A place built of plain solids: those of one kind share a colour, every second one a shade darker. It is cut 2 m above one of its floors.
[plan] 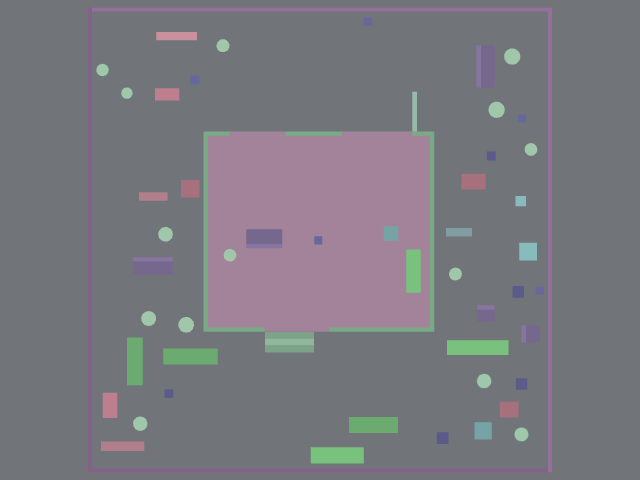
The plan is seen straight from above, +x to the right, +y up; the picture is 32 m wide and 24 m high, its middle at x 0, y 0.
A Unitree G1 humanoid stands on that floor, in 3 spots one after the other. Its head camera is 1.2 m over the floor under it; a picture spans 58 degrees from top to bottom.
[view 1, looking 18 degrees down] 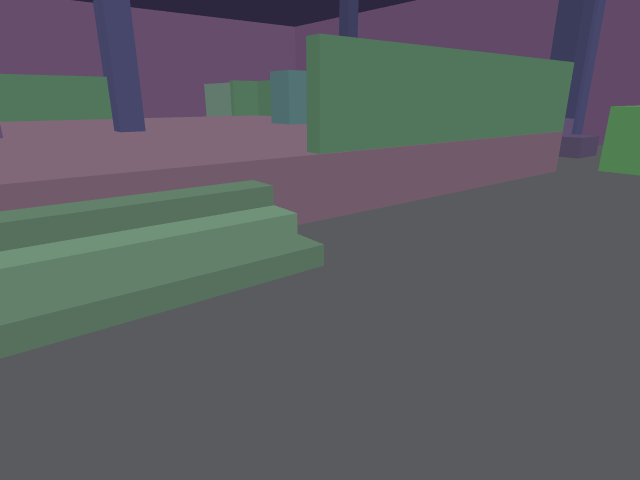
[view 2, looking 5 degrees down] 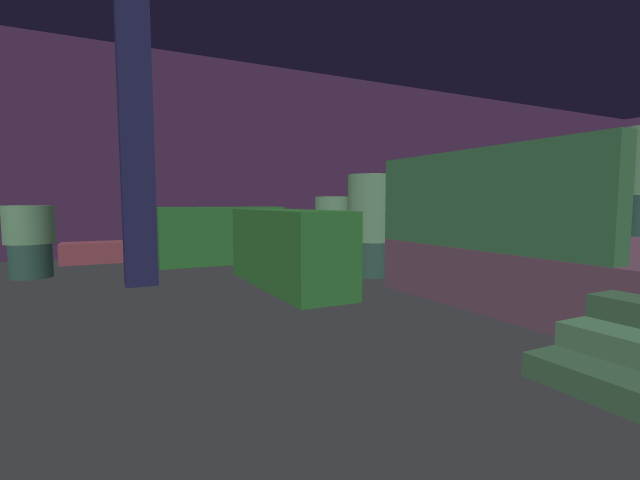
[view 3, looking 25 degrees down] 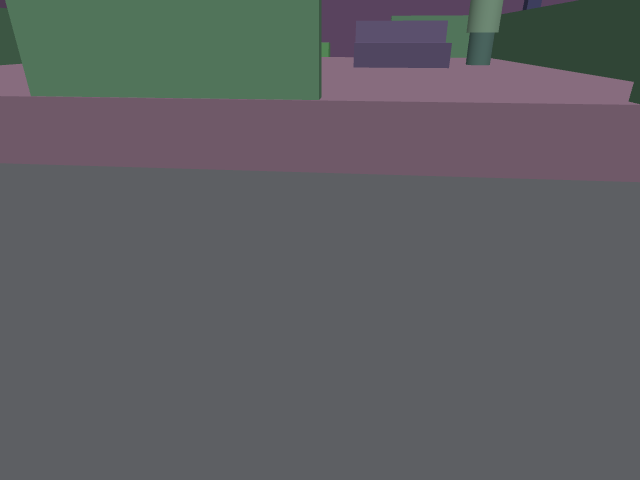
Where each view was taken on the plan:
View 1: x -2.21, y -8.02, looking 52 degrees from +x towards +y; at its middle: ground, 3.88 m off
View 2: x -0.80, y -8.19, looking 153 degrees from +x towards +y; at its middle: desk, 4.87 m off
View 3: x -2.18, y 9.54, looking -84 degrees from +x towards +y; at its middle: ground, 2.84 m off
